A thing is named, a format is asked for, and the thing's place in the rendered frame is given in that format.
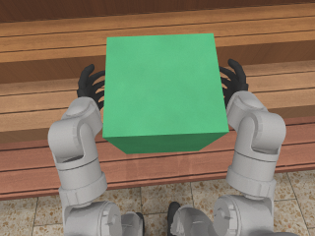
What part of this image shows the robot right forearm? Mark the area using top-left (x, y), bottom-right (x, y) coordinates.
top-left (225, 90), bottom-right (286, 229)

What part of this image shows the robot right thigh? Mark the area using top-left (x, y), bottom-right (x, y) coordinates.
top-left (174, 207), bottom-right (219, 236)

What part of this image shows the robot right hand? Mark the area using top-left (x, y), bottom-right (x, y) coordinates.
top-left (219, 58), bottom-right (249, 109)

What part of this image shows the right robot upper arm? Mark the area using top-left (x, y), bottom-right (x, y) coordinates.
top-left (213, 194), bottom-right (299, 236)

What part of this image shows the robot right shin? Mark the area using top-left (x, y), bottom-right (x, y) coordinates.
top-left (170, 204), bottom-right (193, 236)

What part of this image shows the carton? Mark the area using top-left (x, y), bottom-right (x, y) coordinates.
top-left (102, 33), bottom-right (229, 154)

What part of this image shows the left robot upper arm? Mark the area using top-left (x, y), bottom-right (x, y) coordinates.
top-left (64, 201), bottom-right (123, 236)

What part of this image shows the robot left hand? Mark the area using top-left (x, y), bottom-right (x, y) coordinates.
top-left (77, 64), bottom-right (105, 110)

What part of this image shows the robot left forearm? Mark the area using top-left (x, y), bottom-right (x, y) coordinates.
top-left (47, 96), bottom-right (108, 236)

